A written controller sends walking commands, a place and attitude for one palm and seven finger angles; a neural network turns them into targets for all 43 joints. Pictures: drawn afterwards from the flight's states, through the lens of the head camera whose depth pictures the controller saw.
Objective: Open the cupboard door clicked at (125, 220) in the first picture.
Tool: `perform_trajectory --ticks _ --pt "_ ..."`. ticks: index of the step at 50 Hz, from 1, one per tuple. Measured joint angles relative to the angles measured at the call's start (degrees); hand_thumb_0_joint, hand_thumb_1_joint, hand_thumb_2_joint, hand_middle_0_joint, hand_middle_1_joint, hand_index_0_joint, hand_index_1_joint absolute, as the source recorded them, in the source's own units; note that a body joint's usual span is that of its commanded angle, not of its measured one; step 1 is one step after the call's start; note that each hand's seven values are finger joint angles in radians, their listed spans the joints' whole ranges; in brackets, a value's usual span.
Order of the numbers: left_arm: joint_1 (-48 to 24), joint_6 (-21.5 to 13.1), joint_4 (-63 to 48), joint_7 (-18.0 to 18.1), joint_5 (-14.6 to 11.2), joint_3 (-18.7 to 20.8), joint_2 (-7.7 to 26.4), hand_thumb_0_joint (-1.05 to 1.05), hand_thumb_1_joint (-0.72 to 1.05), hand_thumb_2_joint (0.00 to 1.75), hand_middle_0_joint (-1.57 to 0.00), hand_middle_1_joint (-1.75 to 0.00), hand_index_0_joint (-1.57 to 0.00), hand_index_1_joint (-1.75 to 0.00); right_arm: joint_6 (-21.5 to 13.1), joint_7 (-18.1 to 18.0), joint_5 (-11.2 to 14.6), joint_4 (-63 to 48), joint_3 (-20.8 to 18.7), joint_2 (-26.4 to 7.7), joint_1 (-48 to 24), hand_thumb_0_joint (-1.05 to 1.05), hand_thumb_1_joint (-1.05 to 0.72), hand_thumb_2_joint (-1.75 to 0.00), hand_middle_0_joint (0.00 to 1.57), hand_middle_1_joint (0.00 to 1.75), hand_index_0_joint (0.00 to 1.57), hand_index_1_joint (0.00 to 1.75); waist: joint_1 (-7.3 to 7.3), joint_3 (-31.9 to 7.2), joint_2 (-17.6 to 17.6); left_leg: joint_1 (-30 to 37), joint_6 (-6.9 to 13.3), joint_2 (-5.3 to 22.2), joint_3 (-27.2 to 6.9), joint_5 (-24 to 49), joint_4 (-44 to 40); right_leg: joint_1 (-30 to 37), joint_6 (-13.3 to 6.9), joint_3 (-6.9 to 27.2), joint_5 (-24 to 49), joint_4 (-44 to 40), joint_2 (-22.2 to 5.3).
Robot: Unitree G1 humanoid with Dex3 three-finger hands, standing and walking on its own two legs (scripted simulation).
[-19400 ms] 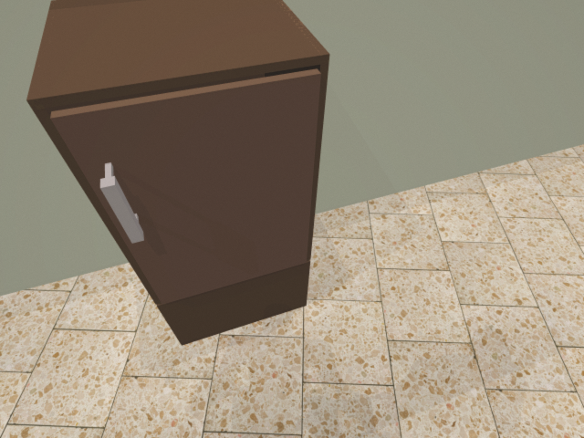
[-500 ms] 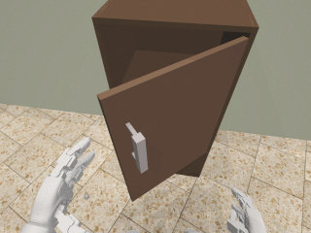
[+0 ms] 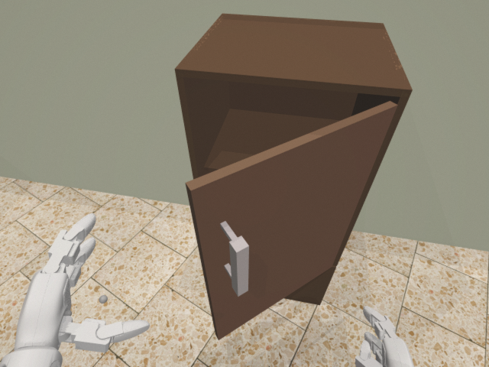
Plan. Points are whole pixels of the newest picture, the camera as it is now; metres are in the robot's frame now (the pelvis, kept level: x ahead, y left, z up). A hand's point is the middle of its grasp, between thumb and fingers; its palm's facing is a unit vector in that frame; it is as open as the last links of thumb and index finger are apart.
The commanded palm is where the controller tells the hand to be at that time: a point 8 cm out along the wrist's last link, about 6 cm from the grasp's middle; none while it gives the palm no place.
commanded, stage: draw the hand back to the body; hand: left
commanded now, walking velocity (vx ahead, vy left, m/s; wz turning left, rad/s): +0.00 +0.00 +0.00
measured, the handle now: (233, 259) +0.30 +0.05 +0.03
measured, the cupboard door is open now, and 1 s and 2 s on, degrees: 43 43 43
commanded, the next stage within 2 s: step back with the hand held close in 0.84 s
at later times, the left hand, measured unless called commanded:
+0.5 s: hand (50, 238) +0.21 +0.25 +0.20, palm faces +0.46 -0.79 -0.41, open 8.7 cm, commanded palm +0.15 +0.29 +0.20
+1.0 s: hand (60, 244) +0.20 +0.23 +0.20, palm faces +0.45 -0.80 -0.40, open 7.4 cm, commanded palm +0.15 +0.27 +0.21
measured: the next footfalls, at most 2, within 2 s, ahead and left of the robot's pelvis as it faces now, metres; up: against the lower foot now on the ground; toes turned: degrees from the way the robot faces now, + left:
none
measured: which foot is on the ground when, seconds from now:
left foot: down 0.00-1.00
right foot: down 0.00-1.00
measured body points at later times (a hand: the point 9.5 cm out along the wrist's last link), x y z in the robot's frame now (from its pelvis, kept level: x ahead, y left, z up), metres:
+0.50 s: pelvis +0.02 -0.01 +0.03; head -0.01 -0.03 +0.48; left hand +0.18 +0.29 +0.22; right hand +0.20 -0.23 -0.05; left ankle -0.02 +0.09 -0.71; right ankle +0.02 -0.13 -0.71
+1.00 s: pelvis +0.00 -0.03 +0.04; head -0.02 -0.05 +0.48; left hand +0.17 +0.27 +0.22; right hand +0.19 -0.25 -0.05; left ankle -0.02 +0.09 -0.71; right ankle +0.02 -0.13 -0.71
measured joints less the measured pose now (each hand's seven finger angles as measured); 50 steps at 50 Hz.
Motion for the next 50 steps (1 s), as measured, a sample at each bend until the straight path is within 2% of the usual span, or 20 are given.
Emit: perform_trajectory --ticks 4,9,25,29,38,50 --pt "-1.2 0.4 0.4 1.6 0.8 0.9 1.1 0.0 -0.06 0.49 -0.17 -0.3 -0.17 -0.3 -0.4 -0.2 -0.3 2.2 0.4 0.0 -0.2 0.01 -0.9 -0.9 0.2 0.3 0.2 0.3 0.55 1.2 0.0 3.5 0.1 -0.4 0.0 1.3 -3.5 3.3 0.1 0.1 0.9 -3.0 -0.4" --pt "-3.3 -0.1 0.6 2.4 1.0 3.9 2.0 0.0 0.11 0.56 -0.18 -0.3 -0.18 -0.3 -1.0 0.0 -0.5 4.4 0.4 0.0 -1.1 0.01 -0.9 -0.9 0.2 0.3 0.2 0.3 0.79 2.2 0.2 7.6 0.0 -0.6 0.2 2.9 -7.8 7.1 0.2 0.4 2.1 -6.6 -0.6" --pt "-9.1 -2.0 3.0 1.9 -0.2 12.0 3.5 0.01 0.66 0.8 -0.2 -0.3 -0.2 -0.3 -1.0 1.0 -0.9 8.1 -1.1 -0.7 -4.9 0.01 -0.9 -0.9 0.2 0.3 0.2 0.3 1.61 5.1 0.1 16.7 -0.9 0.3 0.4 7.2 -18.1 15.6 -0.8 0.8 6.0 -15.8 0.2" --pt "-10.0 -2.8 3.8 1.8 -0.3 12.7 2.7 0.01 0.77 0.85 -0.21 -0.3 -0.2 -0.3 -0.7 1.4 -0.9 8.7 -1.5 -1.0 -5.6 0.01 -0.91 -0.9 0.2 0.3 0.2 0.3 1.66 5.7 0.5 17.8 -1.1 0.5 0.3 7.9 -19.5 16.7 -1.0 0.7 6.6 -17.0 0.3" --pt "-9.1 -2.5 5.7 0.8 -0.3 10.7 1.6 0.02 0.87 0.89 -0.21 -0.3 -0.21 -0.3 0.1 1.4 -1.2 9.6 -1.8 -0.5 -5.8 0.01 -0.91 -0.9 0.2 0.3 0.2 0.3 1.65 6.6 0.3 19.4 -1.7 1.2 0.4 9.1 -21.5 18.0 -1.7 0.8 7.8 -18.8 1.0" --pt "-10.3 -4.0 6.0 0.8 0.0 11.8 2.1 0.02 0.89 0.9 -0.21 -0.3 -0.21 -0.3 -0.3 1.6 -1.0 10.5 -1.9 -0.5 -5.9 0.01 -0.91 -0.9 0.2 0.3 0.2 0.3 1.47 6.8 1.0 20.1 -2.1 1.7 0.2 10.1 -22.5 19.2 -2.0 0.6 9.1 -20.5 1.5"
